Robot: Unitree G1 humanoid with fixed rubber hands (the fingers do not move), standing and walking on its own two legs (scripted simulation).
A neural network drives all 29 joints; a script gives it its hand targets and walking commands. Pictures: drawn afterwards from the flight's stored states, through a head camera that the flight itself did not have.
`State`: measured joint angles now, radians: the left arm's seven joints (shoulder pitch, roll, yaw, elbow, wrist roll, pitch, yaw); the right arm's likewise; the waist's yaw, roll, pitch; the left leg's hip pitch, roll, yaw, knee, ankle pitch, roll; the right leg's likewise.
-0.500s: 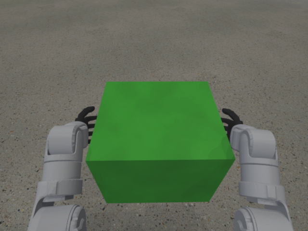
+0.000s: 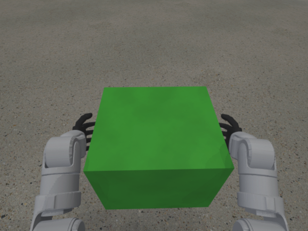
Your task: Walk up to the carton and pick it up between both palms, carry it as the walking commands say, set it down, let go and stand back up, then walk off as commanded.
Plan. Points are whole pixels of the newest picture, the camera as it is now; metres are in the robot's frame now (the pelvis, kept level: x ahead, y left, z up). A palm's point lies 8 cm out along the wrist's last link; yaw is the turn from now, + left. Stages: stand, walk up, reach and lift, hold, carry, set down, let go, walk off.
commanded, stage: carry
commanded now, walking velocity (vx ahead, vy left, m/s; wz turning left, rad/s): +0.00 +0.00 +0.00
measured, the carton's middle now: (156, 147) +0.36 +0.00 +0.04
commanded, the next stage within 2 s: none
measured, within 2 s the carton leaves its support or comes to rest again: neither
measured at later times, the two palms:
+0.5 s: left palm (75, 138) +0.33 +0.20 +0.11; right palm (229, 140) +0.33 -0.18 +0.11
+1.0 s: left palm (77, 139) +0.34 +0.20 +0.10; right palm (225, 139) +0.34 -0.18 +0.10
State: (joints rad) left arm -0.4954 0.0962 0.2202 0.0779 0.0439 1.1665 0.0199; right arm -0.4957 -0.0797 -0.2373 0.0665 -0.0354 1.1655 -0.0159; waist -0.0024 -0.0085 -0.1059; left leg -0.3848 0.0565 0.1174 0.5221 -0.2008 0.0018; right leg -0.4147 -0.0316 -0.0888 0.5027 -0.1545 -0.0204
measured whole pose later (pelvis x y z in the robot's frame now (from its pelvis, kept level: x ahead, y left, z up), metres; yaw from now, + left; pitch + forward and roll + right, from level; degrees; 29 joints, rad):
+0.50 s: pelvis +0.01 +0.01 +0.00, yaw +0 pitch +4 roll +0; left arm -0.46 0.08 0.22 0.06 0.05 1.15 0.02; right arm -0.45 -0.07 -0.24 0.04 -0.04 1.16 -0.01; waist -0.01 -0.01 -0.13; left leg -0.37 0.04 0.12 0.53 -0.22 0.02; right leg -0.40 -0.05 -0.08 0.51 -0.17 0.00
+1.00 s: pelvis +0.02 +0.01 +0.00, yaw +0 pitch +4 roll +0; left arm -0.45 0.07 0.22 0.13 0.06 1.07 0.01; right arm -0.45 -0.06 -0.23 0.11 -0.06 1.07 0.00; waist 0.00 -0.01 -0.12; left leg -0.36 0.04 0.12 0.53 -0.23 0.02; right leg -0.39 -0.05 -0.08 0.52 -0.19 0.00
